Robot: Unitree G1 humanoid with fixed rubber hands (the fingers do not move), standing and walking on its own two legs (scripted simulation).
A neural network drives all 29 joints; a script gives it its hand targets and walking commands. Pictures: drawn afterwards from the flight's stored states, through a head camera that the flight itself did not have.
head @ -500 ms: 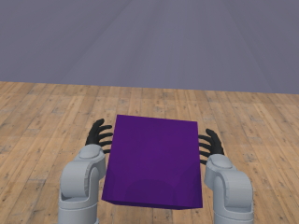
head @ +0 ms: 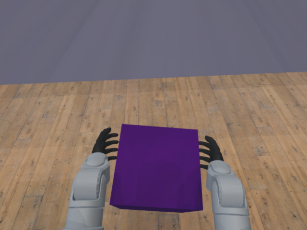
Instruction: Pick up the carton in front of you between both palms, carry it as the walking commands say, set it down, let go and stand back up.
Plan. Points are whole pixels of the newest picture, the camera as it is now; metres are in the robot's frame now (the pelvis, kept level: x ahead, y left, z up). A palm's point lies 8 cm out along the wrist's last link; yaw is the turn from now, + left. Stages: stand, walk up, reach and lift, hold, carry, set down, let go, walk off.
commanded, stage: carry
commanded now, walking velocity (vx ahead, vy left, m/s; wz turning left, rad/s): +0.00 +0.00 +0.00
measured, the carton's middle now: (155, 173) +0.30 +0.00 -0.08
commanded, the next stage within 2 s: none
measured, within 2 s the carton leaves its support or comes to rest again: neither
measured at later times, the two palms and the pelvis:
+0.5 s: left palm (118, 151) +0.32 +0.10 +0.02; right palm (224, 152) +0.32 -0.19 +0.01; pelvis +0.03 -0.05 -0.02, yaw +2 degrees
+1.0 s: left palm (104, 163) +0.28 +0.13 +0.03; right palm (217, 164) +0.28 -0.16 +0.02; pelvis -0.01 -0.02 -0.02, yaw +1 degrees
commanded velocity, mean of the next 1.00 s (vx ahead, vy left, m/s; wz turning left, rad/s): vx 0.00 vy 0.00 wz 0.00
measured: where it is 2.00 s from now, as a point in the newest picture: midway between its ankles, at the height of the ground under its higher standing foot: outside the picture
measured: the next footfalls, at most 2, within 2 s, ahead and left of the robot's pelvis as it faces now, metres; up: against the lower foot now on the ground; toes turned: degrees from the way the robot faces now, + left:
right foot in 0.12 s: +0.03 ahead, -0.09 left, +0.00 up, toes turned +4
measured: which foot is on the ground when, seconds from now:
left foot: down 0.00-1.00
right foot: up 0.00-0.10, down 0.12-1.00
